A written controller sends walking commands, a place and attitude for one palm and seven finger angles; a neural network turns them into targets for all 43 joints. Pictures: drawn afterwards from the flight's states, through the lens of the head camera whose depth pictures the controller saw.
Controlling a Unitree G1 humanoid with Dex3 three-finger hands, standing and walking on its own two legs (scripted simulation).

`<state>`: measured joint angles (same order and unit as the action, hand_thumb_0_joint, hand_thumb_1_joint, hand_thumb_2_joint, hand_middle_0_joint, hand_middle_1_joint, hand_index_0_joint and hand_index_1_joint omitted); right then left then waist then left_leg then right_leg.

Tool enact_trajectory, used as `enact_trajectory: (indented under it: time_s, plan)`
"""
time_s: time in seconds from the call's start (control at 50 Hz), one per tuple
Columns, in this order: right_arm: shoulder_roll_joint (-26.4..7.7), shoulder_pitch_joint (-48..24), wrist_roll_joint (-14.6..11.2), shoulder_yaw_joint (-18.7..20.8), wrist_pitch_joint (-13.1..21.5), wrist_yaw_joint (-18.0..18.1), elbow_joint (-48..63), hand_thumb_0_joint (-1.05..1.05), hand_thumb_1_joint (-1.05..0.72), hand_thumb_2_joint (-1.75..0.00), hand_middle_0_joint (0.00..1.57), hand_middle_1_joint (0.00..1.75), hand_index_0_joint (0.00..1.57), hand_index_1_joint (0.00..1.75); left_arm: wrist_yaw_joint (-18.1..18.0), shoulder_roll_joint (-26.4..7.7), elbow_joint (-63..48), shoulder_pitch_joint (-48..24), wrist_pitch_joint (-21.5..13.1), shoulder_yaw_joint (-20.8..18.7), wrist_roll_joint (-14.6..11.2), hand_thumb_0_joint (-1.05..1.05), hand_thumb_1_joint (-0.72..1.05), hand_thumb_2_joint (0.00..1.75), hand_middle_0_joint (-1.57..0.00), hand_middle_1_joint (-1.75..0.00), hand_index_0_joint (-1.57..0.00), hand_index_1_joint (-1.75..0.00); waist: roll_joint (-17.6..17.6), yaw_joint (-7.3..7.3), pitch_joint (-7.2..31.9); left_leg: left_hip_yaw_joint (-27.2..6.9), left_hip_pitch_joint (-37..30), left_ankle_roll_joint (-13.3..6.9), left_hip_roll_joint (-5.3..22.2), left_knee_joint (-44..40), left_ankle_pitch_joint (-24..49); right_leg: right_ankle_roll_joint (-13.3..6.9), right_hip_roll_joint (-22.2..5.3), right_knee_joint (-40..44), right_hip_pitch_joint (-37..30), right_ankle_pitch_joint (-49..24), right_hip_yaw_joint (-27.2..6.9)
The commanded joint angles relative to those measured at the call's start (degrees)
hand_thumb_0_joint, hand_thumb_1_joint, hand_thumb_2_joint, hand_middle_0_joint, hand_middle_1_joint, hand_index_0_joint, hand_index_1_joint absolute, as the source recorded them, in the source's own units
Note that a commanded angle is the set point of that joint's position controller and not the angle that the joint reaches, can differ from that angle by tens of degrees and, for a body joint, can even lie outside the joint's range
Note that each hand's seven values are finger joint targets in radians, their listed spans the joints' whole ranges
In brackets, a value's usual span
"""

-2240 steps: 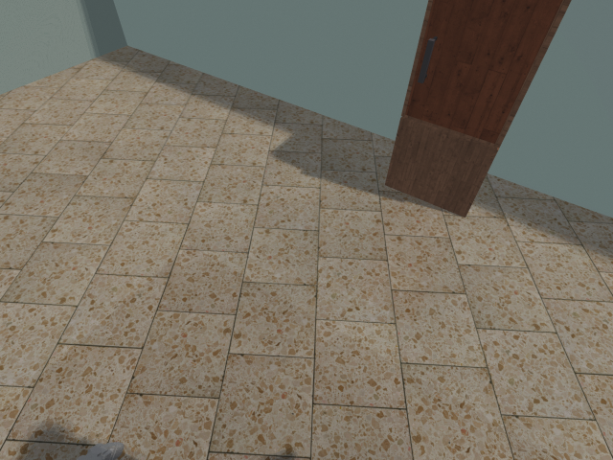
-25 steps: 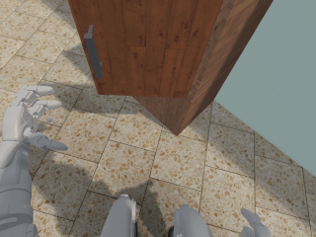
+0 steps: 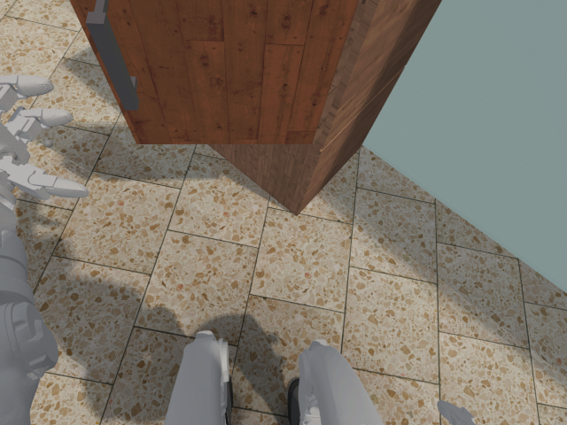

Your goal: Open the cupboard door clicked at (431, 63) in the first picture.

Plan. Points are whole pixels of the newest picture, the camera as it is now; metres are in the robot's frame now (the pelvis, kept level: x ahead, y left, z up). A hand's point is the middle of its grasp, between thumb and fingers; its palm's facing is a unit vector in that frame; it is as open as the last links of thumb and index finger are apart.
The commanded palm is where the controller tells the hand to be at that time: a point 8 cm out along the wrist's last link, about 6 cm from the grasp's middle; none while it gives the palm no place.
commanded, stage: move the hooked fingers beside the handle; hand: left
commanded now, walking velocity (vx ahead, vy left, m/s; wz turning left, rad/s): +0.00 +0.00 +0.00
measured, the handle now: (118, 57) +0.61 +0.24 +0.05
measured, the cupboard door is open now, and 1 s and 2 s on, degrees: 45 45 45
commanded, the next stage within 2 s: slide the fingers in behind the handle in 1.34 s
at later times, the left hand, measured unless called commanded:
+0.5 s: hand (55, 93) +0.53 +0.31 +0.05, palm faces +0.11 -0.99 -0.02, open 13.9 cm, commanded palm +0.54 +0.32 +0.04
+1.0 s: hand (46, 87) +0.54 +0.32 +0.06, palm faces +0.10 -0.99 -0.02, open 14.0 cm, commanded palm +0.54 +0.32 +0.04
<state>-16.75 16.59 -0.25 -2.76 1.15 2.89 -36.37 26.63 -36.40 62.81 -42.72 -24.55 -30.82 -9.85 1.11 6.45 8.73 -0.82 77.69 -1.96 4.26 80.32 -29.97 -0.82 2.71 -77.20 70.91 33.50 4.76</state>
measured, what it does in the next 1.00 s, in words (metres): stands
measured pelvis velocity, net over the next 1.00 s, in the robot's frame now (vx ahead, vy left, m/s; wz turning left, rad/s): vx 0.00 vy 0.01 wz -0.04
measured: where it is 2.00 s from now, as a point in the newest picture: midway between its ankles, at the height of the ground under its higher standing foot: outside the picture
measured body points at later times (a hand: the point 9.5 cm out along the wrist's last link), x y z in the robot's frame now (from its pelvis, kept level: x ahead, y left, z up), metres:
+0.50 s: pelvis +0.00 +0.00 -0.02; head +0.19 +0.05 +0.38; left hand +0.52 +0.36 +0.05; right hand +0.02 -0.27 -0.11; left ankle +0.06 +0.10 -0.59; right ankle +0.03 -0.12 -0.59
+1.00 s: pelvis +0.00 +0.01 -0.01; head +0.20 +0.07 +0.39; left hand +0.53 +0.37 +0.06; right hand +0.01 -0.26 -0.10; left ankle +0.06 +0.10 -0.59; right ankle +0.03 -0.12 -0.59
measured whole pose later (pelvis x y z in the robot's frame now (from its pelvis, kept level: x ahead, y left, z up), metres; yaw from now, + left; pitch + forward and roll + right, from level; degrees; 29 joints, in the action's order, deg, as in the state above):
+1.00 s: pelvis +0.00 +0.01 -0.01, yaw -2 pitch +32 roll -9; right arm -15.8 19.7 1.0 -5.9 -3.8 1.4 -34.8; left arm 24.9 -48.6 67.7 -58.7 -17.2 -32.3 -3.4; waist 1.8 11.6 7.3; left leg -2.6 85.0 -2.7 5.0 82.7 -30.6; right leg 0.0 3.8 -76.7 76.6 32.7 6.2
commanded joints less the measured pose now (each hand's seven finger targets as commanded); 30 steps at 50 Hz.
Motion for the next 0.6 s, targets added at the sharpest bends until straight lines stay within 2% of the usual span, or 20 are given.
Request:
enact_trajectory:
  time_s: [0.0, 0.02, 0.06, 0.08, 0.1, 0.12, 0.14, 0.16, 0.18, 0.26, 0.3, 0.32, 0.34, 0.38, 0.4, 0.42, 0.44, 0.48, 0.52, 0.58]
  plan:
    - [-11.6, 8.3, -0.1, 4.1, 0.4, 1.2, 3.7, 0.0, -0.9, -0.9, 0.2, 0.3, 0.2, 0.3, 0.2, -21.0, -10.1, -23.0, -3.2, -3.6, -0.2, 0.0, -0.5, 0.3, -0.3, -1.2, -0.3, -1.2, 9.8, 0.17, 30.2, -4.5, -29.4, -0.1, -0.9, -7.8, 17.8, -0.9, 0.8, 9.5, -4.4, -13.2, -2.7]
    - [-11.5, 8.3, -0.1, 4.1, 0.2, 1.1, 3.5, 0.0, -0.9, -0.9, 0.2, 0.3, 0.2, 0.3, 0.0, -20.9, -9.7, -23.3, -3.1, -3.4, 0.1, 0.0, -0.5, 0.3, -0.3, -1.2, -0.3, -1.2, 11.0, 0.34, 29.9, -4.5, -29.9, 0.0, -0.8, -7.7, 18.0, -1.0, 0.8, 9.4, -3.4, -13.1, -2.6]
    - [-11.7, 8.6, 0.0, 3.8, -0.2, 1.0, 3.4, 0.0, -0.9, -0.9, 0.2, 0.3, 0.2, 0.3, -0.5, -23.0, -9.1, -25.4, -2.9, -4.1, 0.7, 0.0, -0.5, 0.3, -0.3, -1.2, -0.3, -1.2, 11.4, 0.64, 29.4, -4.5, -28.7, -0.1, -0.7, -7.2, 17.3, -0.9, 0.9, 9.3, -3.1, -12.5, -2.8]
    - [-11.5, 8.8, 0.1, 3.6, -0.2, 1.0, 3.4, 0.0, -0.9, -0.9, 0.2, 0.3, 0.2, 0.3, -0.7, -22.8, -9.2, -27.2, -3.0, -3.6, 0.8, 0.0, -0.5, 0.3, -0.3, -1.2, -0.3, -1.2, 10.6, 1.49, 29.7, -4.8, -28.4, -0.3, -0.7, -6.8, 17.4, -0.9, 1.1, 8.9, -2.6, -12.4, -2.6]
    - [-11.8, 8.9, 0.1, 3.5, -0.4, 1.0, 3.3, 0.0, -0.9, -0.9, 0.2, 0.3, 0.2, 0.3, -0.9, -23.5, -8.3, -27.5, -2.8, -3.7, 1.2, 0.0, -0.5, 0.3, -0.3, -1.2, -0.3, -1.2, 11.7, 1.43, 29.6, -5.0, -28.7, -0.1, -0.5, -7.0, 17.2, -0.9, 1.0, 9.1, -1.8, -12.1, -2.5]
    - [-11.9, 9.2, 0.1, 3.5, -0.6, 1.0, 3.2, 0.0, -0.9, -0.9, 0.2, 0.3, 0.2, 0.3, -0.9, -23.1, -7.7, -27.9, -2.4, -3.0, 1.6, 0.0, -0.5, 0.3, -0.3, -1.2, -0.3, -1.2, 10.9, 2.06, 30.0, -5.1, -28.6, -0.3, -0.5, -6.6, 17.2, -0.8, 1.0, 8.9, -1.4, -12.1, -2.4]
    - [-11.9, 9.4, 0.1, 3.3, -0.7, 1.0, 3.2, 0.0, -0.9, -0.9, 0.2, 0.3, 0.2, 0.3, -0.9, -24.0, -7.1, -29.2, -2.0, -3.2, 1.7, 0.0, -0.5, 0.3, -0.3, -1.2, -0.3, -1.2, 11.6, 2.37, 29.4, -4.9, -28.0, -0.4, -0.4, -6.3, 17.2, -0.7, 1.0, 9.1, -1.4, -12.3, -2.6]
    - [-12.1, 9.7, 0.2, 3.3, -0.9, 1.1, 3.2, 0.0, -0.9, -0.9, 0.2, 0.3, 0.2, 0.3, -0.9, -25.9, -7.5, -29.7, -1.8, -4.4, 2.0, 0.0, -0.5, 0.3, -0.3, -1.2, -0.3, -1.2, 11.8, 2.0, 31.0, -5.1, -28.1, -0.3, -0.4, -6.0, 17.9, -0.7, 1.0, 8.7, -2.0, -12.7, -2.5]
    - [-12.0, 10.0, 0.2, 3.1, -1.0, 1.0, 3.3, 0.0, -0.9, -0.9, 0.2, 0.3, 0.2, 0.3, -0.7, -25.5, -6.7, -30.2, -1.6, -3.8, 2.1, 0.0, -0.5, 0.3, -0.3, -1.2, -0.3, -1.2, 12.5, 2.34, 31.0, -5.3, -28.3, -0.4, -0.5, -5.8, 18.3, -0.9, 1.2, 8.3, -1.1, -12.7, -2.4]
    - [-12.4, 10.6, 0.1, 2.4, -1.7, 1.1, 3.5, 0.0, -0.9, -0.9, 0.2, 0.3, 0.2, 0.3, -0.6, -29.0, -4.3, -32.6, 0.3, -4.6, 3.3, 0.0, -0.5, 0.3, -0.3, -1.2, -0.3, -1.2, 11.5, 3.19, 30.3, -5.3, -25.7, -0.6, -0.1, -4.9, 17.4, -0.5, 1.2, 8.3, -1.1, -12.4, -2.3]
    - [-12.6, 11.1, 0.3, 2.2, -1.9, 1.2, 3.5, 0.0, -0.9, -0.9, 0.2, 0.3, 0.2, 0.3, -0.9, -30.1, -5.0, -35.7, 0.5, -4.5, 3.9, 0.0, -0.5, 0.3, -0.3, -1.2, -0.3, -1.2, 13.9, 3.84, 31.7, -5.9, -27.4, -0.5, 0.0, -4.5, 18.7, -0.6, 1.1, 7.5, 1.1, -12.8, -1.9]
    - [-12.5, 11.2, 0.3, 2.0, -2.1, 1.1, 3.6, 0.0, -0.9, -0.9, 0.2, 0.3, 0.2, 0.3, -0.8, -29.9, -3.9, -35.4, 0.9, -4.1, 4.3, 0.0, -0.5, 0.3, -0.3, -1.2, -0.3, -1.2, 14.2, 3.64, 31.6, -6.0, -27.0, -0.4, 0.0, -4.4, 18.3, -0.7, 1.2, 7.4, 1.5, -12.2, -1.8]
    - [-12.6, 11.4, 0.4, 1.9, -2.1, 1.0, 3.5, 0.0, -0.9, -0.9, 0.2, 0.3, 0.2, 0.3, -0.9, -30.0, -4.4, -37.1, 1.0, -3.6, 4.4, 0.0, -0.5, 0.3, -0.3, -1.2, -0.3, -1.2, 14.5, 4.32, 31.5, -6.1, -27.5, -0.4, 0.1, -4.2, 18.7, -0.7, 1.2, 7.3, 2.1, -12.4, -1.6]
    - [-12.7, 12.1, 0.6, 1.8, -2.3, 1.0, 3.5, 0.0, -0.9, -0.9, 0.2, 0.3, 0.2, 0.3, -1.2, -30.6, -4.8, -38.3, 1.0, -3.7, 4.8, 0.0, -0.5, 0.3, -0.3, -1.2, -0.3, -1.2, 15.9, 4.67, 32.4, -6.8, -29.4, -0.2, 0.3, -4.2, 20.0, -0.9, 1.4, 6.8, 3.7, -12.6, -1.2]
    - [-13.0, 12.4, 0.8, 1.8, -2.5, 1.0, 3.4, 0.0, -0.9, -0.9, 0.2, 0.3, 0.2, 0.3, -1.3, -31.6, -5.6, -39.4, 1.0, -4.0, 5.2, 0.0, -0.5, 0.3, -0.3, -1.2, -0.3, -1.2, 16.7, 4.65, 33.8, -7.3, -30.8, 0.0, 0.5, -4.1, 20.7, -0.8, 1.2, 6.6, 4.5, -12.7, -1.0]
    - [-12.8, 12.6, 0.8, 1.7, -2.8, 0.9, 3.5, 0.0, -0.9, -0.9, 0.2, 0.3, 0.2, 0.3, -1.4, -30.5, -4.6, -38.9, 1.4, -3.1, 5.5, 0.0, -0.5, 0.3, -0.3, -1.2, -0.3, -1.2, 17.4, 4.67, 33.5, -7.5, -31.5, 0.2, 0.5, -4.3, 21.4, -0.9, 1.3, 6.7, 5.1, -12.9, -0.8]
    - [-12.9, 12.7, 0.8, 1.6, -2.9, 0.9, 3.4, 0.0, -0.9, -0.9, 0.2, 0.3, 0.2, 0.3, -1.5, -29.9, -4.2, -40.0, 1.9, -2.4, 5.6, 0.0, -0.5, 0.3, -0.3, -1.2, -0.3, -1.2, 17.5, 5.41, 32.5, -7.8, -31.5, 0.2, 0.7, -4.3, 20.5, -0.8, 1.3, 6.8, 6.3, -12.4, -0.6]
    - [-13.0, 13.3, 1.0, 1.2, -3.0, 0.9, 3.3, 0.0, -0.9, -0.9, 0.2, 0.3, 0.2, 0.3, -1.7, -31.2, -3.5, -41.8, 2.4, -2.9, 6.0, 0.0, -0.5, 0.3, -0.3, -1.2, -0.3, -1.2, 17.8, 5.89, 32.4, -8.3, -31.0, 0.1, 0.7, -4.0, 19.9, -0.9, 1.3, 6.2, 7.4, -12.1, -0.4]
    - [-13.3, 13.7, 1.1, 0.8, -3.5, 1.2, 3.5, 0.0, -0.9, -0.9, 0.2, 0.3, 0.2, 0.3, -2.0, -32.5, -2.1, -43.9, 3.5, -2.4, 6.8, 0.0, -0.5, 0.3, -0.3, -1.2, -0.3, -1.2, 16.4, 7.04, 31.3, -8.3, -29.2, -0.2, 0.8, -3.6, 19.2, -0.7, 1.2, 6.4, 7.2, -12.0, -0.4]
    - [-13.3, 14.5, 1.3, 0.5, -3.9, 1.0, 4.3, 0.0, -0.9, -0.9, 0.2, 0.3, 0.2, 0.3, -1.7, -34.3, -2.3, -40.1, 4.2, -4.0, 7.1, 0.0, -0.5, 0.3, -0.3, -1.2, -0.3, -1.2, 18.2, 5.13, 33.8, -8.4, -30.7, 0.1, 0.7, -3.8, 22.0, -1.0, 1.4, 5.7, 5.9, -13.2, 0.0]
